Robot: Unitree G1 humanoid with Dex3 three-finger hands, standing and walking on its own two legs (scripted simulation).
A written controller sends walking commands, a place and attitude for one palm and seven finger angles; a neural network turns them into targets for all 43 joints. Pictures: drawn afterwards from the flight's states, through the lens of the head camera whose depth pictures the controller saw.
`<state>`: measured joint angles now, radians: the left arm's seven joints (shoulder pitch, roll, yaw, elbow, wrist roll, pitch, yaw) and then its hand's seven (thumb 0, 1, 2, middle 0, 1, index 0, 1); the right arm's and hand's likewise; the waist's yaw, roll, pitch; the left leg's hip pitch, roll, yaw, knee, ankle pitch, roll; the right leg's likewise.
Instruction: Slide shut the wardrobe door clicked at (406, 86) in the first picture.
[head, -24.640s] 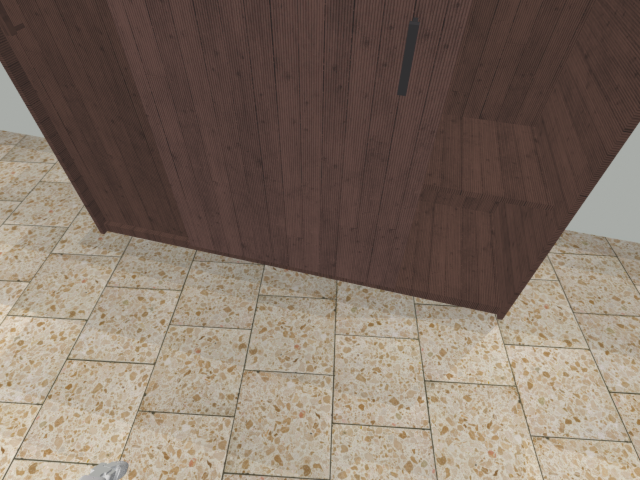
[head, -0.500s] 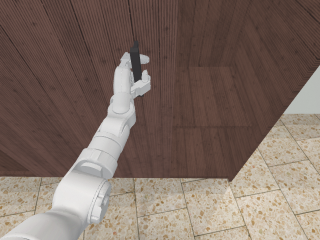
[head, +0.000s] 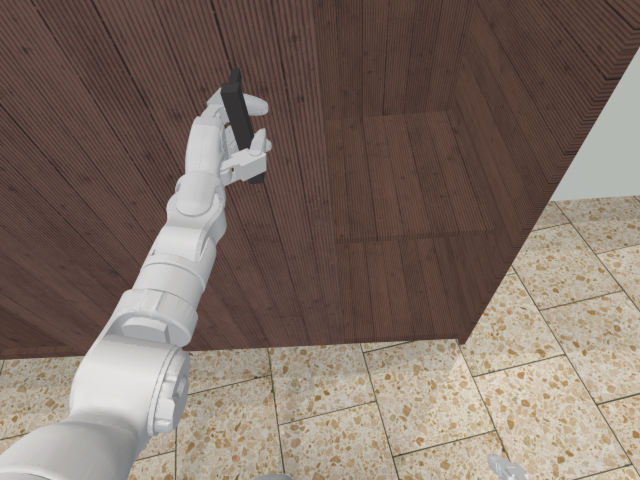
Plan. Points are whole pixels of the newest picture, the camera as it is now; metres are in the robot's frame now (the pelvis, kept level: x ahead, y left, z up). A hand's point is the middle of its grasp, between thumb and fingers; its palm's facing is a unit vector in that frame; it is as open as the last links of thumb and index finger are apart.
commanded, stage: step sideways, sliding the door along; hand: left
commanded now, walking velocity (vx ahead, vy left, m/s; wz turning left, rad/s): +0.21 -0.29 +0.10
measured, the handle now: (246, 129) +0.51 +0.11 +0.15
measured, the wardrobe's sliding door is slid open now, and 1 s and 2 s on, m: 0.36 0.22 0.00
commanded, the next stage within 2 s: stop walking and hold the door there in 1.96 s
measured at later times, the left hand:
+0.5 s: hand (284, 151) +0.47 +0.06 +0.15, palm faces +0.25 -0.96 -0.13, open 6.2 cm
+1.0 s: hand (382, 139) +0.48 -0.07 +0.15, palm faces +0.33 -0.94 -0.06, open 5.9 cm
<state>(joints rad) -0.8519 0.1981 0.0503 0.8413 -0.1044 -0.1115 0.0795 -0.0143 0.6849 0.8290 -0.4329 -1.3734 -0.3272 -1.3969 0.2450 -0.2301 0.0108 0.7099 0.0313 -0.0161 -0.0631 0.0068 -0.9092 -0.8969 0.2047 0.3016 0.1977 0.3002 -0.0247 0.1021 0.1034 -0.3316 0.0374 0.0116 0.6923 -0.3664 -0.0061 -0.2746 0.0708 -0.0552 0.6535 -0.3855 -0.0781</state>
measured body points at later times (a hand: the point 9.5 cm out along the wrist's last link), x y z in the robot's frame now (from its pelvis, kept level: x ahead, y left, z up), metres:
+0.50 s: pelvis +0.05 -0.14 -0.02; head +0.14 -0.14 +0.42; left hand +0.45 +0.11 +0.15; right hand +0.25 -0.31 -0.15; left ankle +0.02 +0.09 -0.72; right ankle +0.17 -0.28 -0.72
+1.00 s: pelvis +0.13 -0.27 +0.01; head +0.26 -0.26 +0.44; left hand +0.46 -0.02 +0.15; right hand +0.40 -0.42 -0.11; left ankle +0.07 -0.13 -0.71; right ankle +0.18 -0.32 -0.71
